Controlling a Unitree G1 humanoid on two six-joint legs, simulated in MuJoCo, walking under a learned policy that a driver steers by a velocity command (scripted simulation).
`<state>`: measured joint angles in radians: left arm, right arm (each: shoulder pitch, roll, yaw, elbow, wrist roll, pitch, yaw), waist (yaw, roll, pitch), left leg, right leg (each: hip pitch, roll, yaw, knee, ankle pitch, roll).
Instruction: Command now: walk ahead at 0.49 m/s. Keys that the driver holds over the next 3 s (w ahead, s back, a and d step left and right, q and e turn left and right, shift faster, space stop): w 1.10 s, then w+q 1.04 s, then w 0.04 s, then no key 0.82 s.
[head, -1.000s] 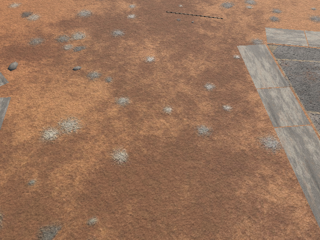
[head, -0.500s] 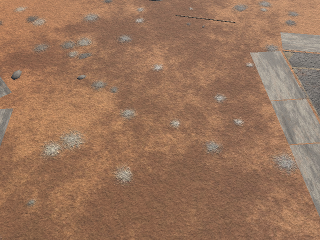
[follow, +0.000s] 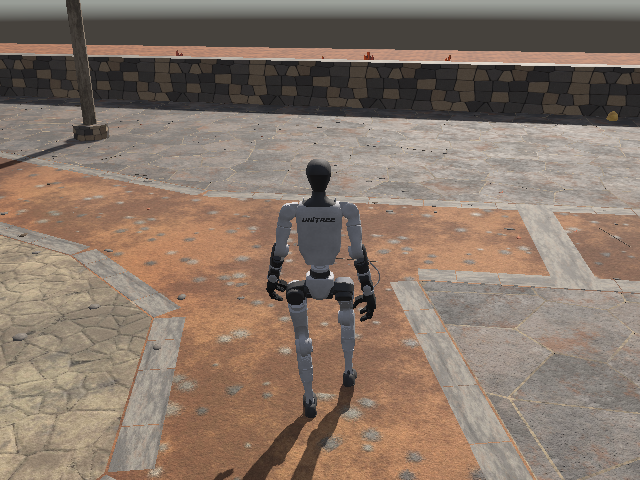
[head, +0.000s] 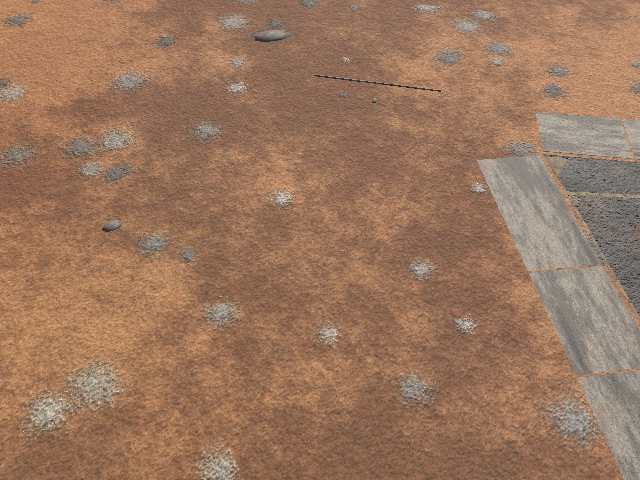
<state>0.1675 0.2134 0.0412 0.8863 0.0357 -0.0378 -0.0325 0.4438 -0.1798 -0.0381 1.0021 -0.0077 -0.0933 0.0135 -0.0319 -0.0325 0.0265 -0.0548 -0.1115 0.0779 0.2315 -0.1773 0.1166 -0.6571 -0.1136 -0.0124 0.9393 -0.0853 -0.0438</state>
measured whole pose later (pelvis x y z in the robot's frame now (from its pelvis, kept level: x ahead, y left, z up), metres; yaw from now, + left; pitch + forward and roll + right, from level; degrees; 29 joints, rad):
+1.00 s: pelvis +0.56 +0.00 +0.00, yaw +0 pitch -1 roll +0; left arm 0.29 0.21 0.05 1.01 0.03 -0.07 -0.01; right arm 0.26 -0.21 -0.05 1.00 -0.01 -0.08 0.01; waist 0.01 -0.02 0.05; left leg -0.22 -0.06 0.11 0.39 -0.17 0.11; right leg -0.43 -0.04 0.00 1.13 -0.29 -0.08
